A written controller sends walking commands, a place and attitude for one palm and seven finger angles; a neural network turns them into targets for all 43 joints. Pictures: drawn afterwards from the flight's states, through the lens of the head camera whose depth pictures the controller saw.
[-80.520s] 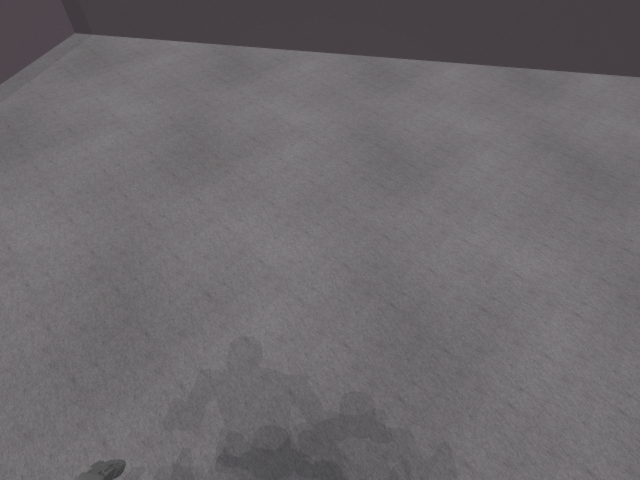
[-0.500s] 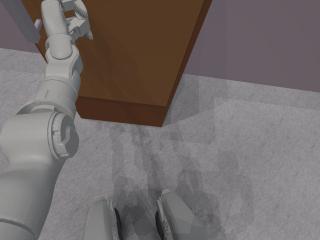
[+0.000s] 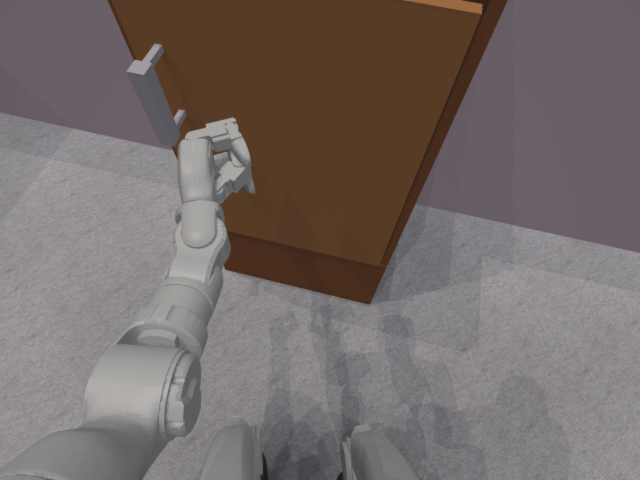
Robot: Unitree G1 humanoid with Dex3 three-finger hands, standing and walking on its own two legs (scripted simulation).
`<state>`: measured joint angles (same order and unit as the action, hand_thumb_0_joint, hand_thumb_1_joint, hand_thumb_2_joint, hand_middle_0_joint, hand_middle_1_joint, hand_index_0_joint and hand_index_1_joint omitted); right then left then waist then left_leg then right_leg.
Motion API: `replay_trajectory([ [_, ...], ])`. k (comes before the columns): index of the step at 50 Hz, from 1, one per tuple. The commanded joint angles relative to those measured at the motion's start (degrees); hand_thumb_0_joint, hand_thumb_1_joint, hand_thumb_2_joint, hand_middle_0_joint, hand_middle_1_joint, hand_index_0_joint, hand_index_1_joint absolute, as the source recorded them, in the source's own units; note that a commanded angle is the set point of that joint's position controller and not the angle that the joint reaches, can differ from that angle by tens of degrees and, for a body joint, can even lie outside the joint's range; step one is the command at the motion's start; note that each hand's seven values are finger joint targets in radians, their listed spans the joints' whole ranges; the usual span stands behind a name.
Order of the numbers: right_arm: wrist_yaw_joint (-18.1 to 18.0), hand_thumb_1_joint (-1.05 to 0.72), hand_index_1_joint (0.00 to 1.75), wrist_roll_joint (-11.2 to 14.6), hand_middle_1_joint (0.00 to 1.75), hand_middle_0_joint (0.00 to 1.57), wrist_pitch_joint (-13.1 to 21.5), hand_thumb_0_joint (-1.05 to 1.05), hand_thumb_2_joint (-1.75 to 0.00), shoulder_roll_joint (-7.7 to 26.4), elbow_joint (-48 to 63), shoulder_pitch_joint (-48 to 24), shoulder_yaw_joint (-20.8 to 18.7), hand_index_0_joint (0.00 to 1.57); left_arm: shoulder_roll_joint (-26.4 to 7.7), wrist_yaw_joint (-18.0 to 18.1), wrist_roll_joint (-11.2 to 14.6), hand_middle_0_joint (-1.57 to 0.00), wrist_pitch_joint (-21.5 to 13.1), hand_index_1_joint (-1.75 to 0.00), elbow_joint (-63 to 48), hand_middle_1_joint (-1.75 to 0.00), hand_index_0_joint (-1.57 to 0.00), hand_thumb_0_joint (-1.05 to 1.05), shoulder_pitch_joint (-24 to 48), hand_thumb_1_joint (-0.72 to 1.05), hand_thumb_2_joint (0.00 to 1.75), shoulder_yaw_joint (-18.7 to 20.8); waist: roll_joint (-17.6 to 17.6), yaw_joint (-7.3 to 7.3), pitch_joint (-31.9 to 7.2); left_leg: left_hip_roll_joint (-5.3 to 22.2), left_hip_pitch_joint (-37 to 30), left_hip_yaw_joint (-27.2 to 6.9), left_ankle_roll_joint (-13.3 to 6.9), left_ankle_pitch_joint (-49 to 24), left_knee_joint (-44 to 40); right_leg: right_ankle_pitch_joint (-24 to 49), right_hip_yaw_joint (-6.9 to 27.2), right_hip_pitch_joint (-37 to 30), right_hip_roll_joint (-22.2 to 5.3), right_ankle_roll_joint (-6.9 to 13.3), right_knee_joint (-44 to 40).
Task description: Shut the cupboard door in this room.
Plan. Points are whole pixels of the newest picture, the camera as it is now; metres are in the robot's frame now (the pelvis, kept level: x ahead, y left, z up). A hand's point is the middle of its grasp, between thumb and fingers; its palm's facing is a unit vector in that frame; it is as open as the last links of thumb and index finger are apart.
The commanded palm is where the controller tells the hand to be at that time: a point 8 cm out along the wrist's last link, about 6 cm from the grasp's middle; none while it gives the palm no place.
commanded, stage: draw the hand back to the body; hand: left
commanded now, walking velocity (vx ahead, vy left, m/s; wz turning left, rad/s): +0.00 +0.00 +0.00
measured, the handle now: (163, 97) +0.62 +0.18 +0.06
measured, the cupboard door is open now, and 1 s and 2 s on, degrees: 0 0 0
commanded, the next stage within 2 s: step back with the hand held close in 1.66 s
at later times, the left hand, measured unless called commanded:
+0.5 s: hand (166, 200) +0.39 +0.13 +0.13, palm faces +0.06 -1.00 -0.04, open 3.1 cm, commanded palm +0.35 +0.18 +0.14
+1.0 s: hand out of the picture +0.27 +0.23 +0.20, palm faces +0.25 -0.93 -0.27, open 4.0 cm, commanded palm +0.22 +0.28 +0.23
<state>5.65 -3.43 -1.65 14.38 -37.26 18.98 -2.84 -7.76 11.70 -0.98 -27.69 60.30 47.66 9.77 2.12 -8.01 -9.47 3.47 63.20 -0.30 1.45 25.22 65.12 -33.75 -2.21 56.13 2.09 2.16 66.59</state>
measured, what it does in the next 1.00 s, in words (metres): rises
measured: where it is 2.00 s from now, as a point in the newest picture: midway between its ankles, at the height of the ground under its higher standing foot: outside the picture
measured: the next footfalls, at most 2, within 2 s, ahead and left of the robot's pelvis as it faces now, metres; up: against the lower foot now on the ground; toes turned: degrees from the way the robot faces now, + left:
none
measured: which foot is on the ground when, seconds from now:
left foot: down 0.00-1.00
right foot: down 0.00-1.00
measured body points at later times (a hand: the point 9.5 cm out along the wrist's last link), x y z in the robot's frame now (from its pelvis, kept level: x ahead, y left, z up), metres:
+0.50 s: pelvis +0.00 +0.00 +0.05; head +0.05 -0.01 +0.50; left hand +0.38 +0.18 +0.14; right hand +0.07 -0.25 -0.08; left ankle +0.05 +0.14 -0.64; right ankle -0.03 -0.10 -0.64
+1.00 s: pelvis +0.02 +0.03 +0.10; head +0.00 +0.01 +0.55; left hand +0.25 +0.28 +0.22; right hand +0.23 -0.17 +0.03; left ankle +0.05 +0.14 -0.64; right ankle -0.03 -0.10 -0.64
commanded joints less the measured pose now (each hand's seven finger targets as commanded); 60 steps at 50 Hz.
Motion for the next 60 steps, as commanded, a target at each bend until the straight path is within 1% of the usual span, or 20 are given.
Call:
replay_trajectory([
  [1, -0.8, -0.90, 0.30, 0.0, 0.30, 0.20, 0.0, 0.00, -0.90, 7.0, 1.3, 9.9, -2.5, 0.20, -5.5, 0.5, -0.8, -1.30, -4.8, -1.50, -10.4, -1.50, -1.30, 0.00, 29.5, 0.90, 0.90, -1.5, -0.5, -3.98, -24.8, -3.1, -23.8, 0.0, -3.2, -18.2, -1.8, 33.1, 2.2, -6.3, 0.1, -2.7, -9.7],
  [4, -1.1, -0.90, 0.30, -0.1, 0.30, 0.20, 0.0, 0.00, -0.90, 7.3, 1.3, 9.3, -2.4, 0.20, -6.7, 0.6, -0.1, -1.30, -4.9, -1.50, -9.2, -1.50, -1.30, 0.00, 31.2, 0.90, 0.90, -0.1, -0.5, -4.10, -25.8, -3.3, -23.8, 0.0, -3.4, -17.4, -1.4, 32.0, 2.6, -6.0, 0.1, -2.7, -9.8],
  [6, -1.2, -0.90, 0.30, 0.2, 0.30, 0.20, -0.3, 0.00, -0.90, 7.3, 3.2, 8.2, -2.1, 0.20, -11.1, 0.0, 0.6, -1.30, -5.0, -1.50, -12.1, -1.50, -1.30, 0.00, 25.1, 0.90, 0.90, 3.9, 0.4, -0.17, -30.5, -3.4, -25.4, 0.5, -3.0, -19.4, -2.9, 34.4, 2.8, -11.5, 0.0, -2.4, -9.7],
  [9, -1.4, -0.90, 0.30, 1.2, 0.30, 0.20, -0.7, 0.00, -0.90, 6.9, 6.1, 7.3, -1.7, 0.20, -11.6, -2.2, 1.9, -1.30, -3.7, -1.50, -18.7, -1.50, -1.30, 0.00, 14.7, 0.90, 0.90, 4.2, 0.3, 3.05, -32.6, -3.6, -27.8, 1.5, -3.1, -22.0, -5.5, 39.5, 3.1, -18.4, 0.1, -2.4, -11.0],
  [12, -2.3, -0.90, 0.30, 3.0, 0.30, 0.20, -1.0, 0.00, -0.90, 6.4, 8.2, 5.9, -1.4, 0.20, -11.0, -4.6, 4.0, -1.30, -0.1, -1.50, -25.2, -1.50, -1.30, 0.00, 6.4, 0.90, 0.90, 2.8, -6.1, 3.62, -27.7, -3.8, -25.7, 2.8, -3.6, -18.1, -9.3, 41.2, 4.2, -25.5, -0.2, -3.4, -15.7],
  [15, -3.7, -0.90, 0.30, 4.3, 0.30, 0.20, -0.5, 0.00, -0.90, 6.5, 8.8, 4.4, -1.1, 0.20, -10.3, -6.4, 6.8, -1.30, 2.1, -1.50, -32.7, -1.50, -1.30, 0.00, 4.2, 0.90, 0.90, 1.4, -7.4, 2.94, -23.4, -3.5, -28.8, 2.8, -3.8, -15.8, -12.8, 37.9, 4.2, -27.2, -0.2, -3.9, -19.8],
  [19, -5.1, -0.90, 0.30, 5.2, 0.30, 0.20, 1.3, 0.00, -0.90, 6.5, 8.3, 2.1, -0.8, 0.20, -7.9, -8.7, 8.6, -1.30, 2.6, -1.50, -38.7, -1.50, -1.30, 0.00, 0.5, 0.90, 0.90, -2.8, -4.6, 2.33, -16.2, -3.2, -34.8, 2.3, -4.0, -13.8, -16.3, 30.8, 3.1, -24.5, 0.1, -3.4, -23.9],
  [23, -5.5, -0.90, 0.30, 5.8, 0.30, 0.20, 2.6, 0.00, -0.90, 6.4, 8.4, -0.7, -0.3, 0.20, -8.3, -10.6, 9.7, -1.30, 4.0, -1.50, -40.4, -1.50, -1.30, 0.00, -8.7, 0.90, 0.90, -3.0, -2.7, 4.33, -12.6, -3.2, -38.3, 2.0, -3.7, -12.6, -19.7, 25.8, 2.3, -25.0, 0.0, -2.7, -26.6],
  [24, -5.6, -0.90, 0.30, 6.0, 0.30, 0.20, 2.7, 0.00, -0.90, 6.6, 8.9, -1.3, -0.2, 0.20, -8.8, -11.1, 10.0, -1.30, 4.7, -1.50, -41.7, -1.50, -1.30, 0.00, -11.8, 0.90, 0.90, -2.8, 0.0, 5.24, -12.4, -3.3, -39.7, 2.2, -3.7, -13.4, -20.3, 26.4, 2.2, -25.6, 0.0, -2.6, -26.8],
  [29, -6.1, -0.90, 0.30, 6.8, 0.30, 0.20, 3.7, 0.00, -0.90, 6.4, 11.7, -5.9, 0.6, 0.20, -11.1, -13.1, 12.0, -1.16, 7.9, -1.35, -52.1, -1.35, -1.16, 0.00, -21.1, 0.90, 0.90, -1.3, -0.6, 7.25, -10.5, -3.2, -42.9, 2.1, -3.7, -15.5, -23.6, 28.1, 1.3, -30.0, -0.2, -2.3, -28.1],
  [30, -7.4, -0.90, 0.30, 7.0, 0.30, 0.20, 1.5, 0.00, -0.90, 4.8, 12.9, -9.0, 0.6, 0.20, -14.0, -11.4, 6.8, -1.13, 10.7, -1.32, -56.0, -1.32, -1.13, 0.00, -23.9, 0.90, 0.90, -5.4, -2.4, 7.59, -10.9, -3.2, -45.9, 2.2, -3.5, -15.2, -27.2, 28.8, 4.4, -32.5, -2.1, -2.6, -32.4],
  [31, -8.3, -0.90, 0.30, 7.2, 0.30, 0.20, 0.7, 0.00, -0.90, 4.7, 13.7, -10.0, 0.8, 0.20, -13.8, -10.2, 6.9, -1.11, 12.5, -1.29, -59.2, -1.29, -1.11, 0.00, -24.4, 0.90, 0.90, -4.7, -3.2, 6.93, -8.6, -3.2, -46.8, 2.3, -3.8, -15.2, -28.5, 29.1, 4.4, -33.5, -2.4, -3.0, -34.4],
  [34, -10.2, -0.90, 0.30, 7.2, 0.30, 0.20, 0.0, 0.00, -0.90, 4.9, 13.8, -12.8, 1.5, 0.20, -16.4, -8.6, 6.4, -1.02, 16.3, -1.20, -62.8, -1.20, -1.02, 0.00, -29.7, 0.90, 0.90, -2.8, -3.8, 7.69, -3.8, -3.0, -49.7, 2.3, -4.1, -15.4, -32.0, 27.8, 3.8, -35.7, -2.2, -2.8, -38.6],
  [35, -10.6, -0.90, 0.30, 7.3, 0.30, 0.20, -0.1, 0.00, -0.90, 4.5, 13.7, -13.5, 2.0, 0.20, -15.5, -8.3, 6.1, -1.00, 17.3, -1.17, -63.2, -1.17, -1.00, 0.00, -30.5, 0.90, 0.90, -3.4, -3.8, 7.46, -2.2, -3.0, -50.9, 2.2, -4.1, -15.5, -33.3, 27.2, 3.4, -36.4, -2.2, -2.7, -39.3],
  [37, -11.0, -0.90, 0.30, 7.2, 0.30, 0.20, 0.0, 0.00, -0.90, 4.4, 13.8, -14.4, 2.3, 0.20, -15.9, -7.8, 5.9, -0.94, 18.8, -1.11, -65.5, -1.11, -0.94, 0.00, -32.1, 0.90, 0.90, -2.8, -3.3, 7.70, -1.0, -2.8, -54.0, 1.9, -4.1, -15.8, -35.5, 26.2, 2.6, -37.3, -1.8, -2.3, -41.1],
  [40, -11.1, -0.90, 0.30, 6.9, 0.30, 0.20, 0.9, 0.00, -0.90, 4.1, 13.8, -14.8, 3.1, 0.20, -15.2, -7.4, 5.6, -0.86, 20.6, -1.02, -70.5, -1.02, -0.86, 0.00, -36.6, 0.90, 0.90, -2.9, 1.2, 7.99, -1.4, -2.5, -58.8, 1.3, -3.8, -18.2, -38.4, 27.4, 1.7, -40.4, -1.6, -1.7, -42.9],
  [47, -10.2, -0.90, 0.30, 5.8, 0.30, 0.20, 2.9, 0.00, -0.90, 4.0, 13.8, -16.2, 3.8, 0.20, -16.6, -6.7, 5.4, -0.67, 23.0, -0.81, -81.6, -0.81, -0.67, 0.00, -47.9, 0.90, 0.90, 0.6, 1.5, 9.17, 1.2, -2.0, -62.1, 0.6, -3.2, -22.6, -42.5, 30.4, 0.6, -44.9, -1.3, -1.4, -46.0],
  [52, -9.7, -0.90, 0.30, 5.2, 0.30, 0.20, 4.1, 0.00, -0.90, 4.0, 13.3, -16.4, 4.0, 0.20, -19.4, -6.2, 5.2, -0.53, 23.7, -0.66, -87.7, -0.66, -0.53, 0.00, -54.6, 0.90, 0.90, 5.5, 3.1, 9.99, 1.9, -1.8, -62.6, 0.2, -2.8, -24.2, -43.4, 31.1, 0.4, -46.7, -1.4, -1.4, -46.9],
  [59, -9.6, -0.90, 0.30, 4.9, 0.30, 0.20, 6.1, 0.00, -0.90, 4.2, 12.6, -17.1, 3.2, 0.20, -24.3, -5.4, 5.6, -0.34, 23.5, -0.45, -92.9, -0.45, -0.34, 0.00, -64.7, 0.90, 0.90, 14.3, 1.7, 11.50, 3.2, -2.1, -61.4, 0.7, -3.0, -25.2, -43.0, 32.2, 0.3, -47.6, -1.3, -1.7, -48.1],
  [60, -9.5, -0.90, 0.30, 5.1, 0.30, 0.20, 6.3, 0.00, -0.90, 3.9, 12.7, -16.9, 3.3, 0.20, -23.1, -5.4, 5.7, -0.31, 23.2, -0.42, -94.2, -0.42, -0.31, 0.00, -64.9, 0.90, 0.90, 13.6, 2.9, 11.04, 3.4, -2.1, -61.2, 0.9, -3.0, -24.3, -43.1, 31.2, 0.4, -47.8, -1.8, -1.7, -47.5],
])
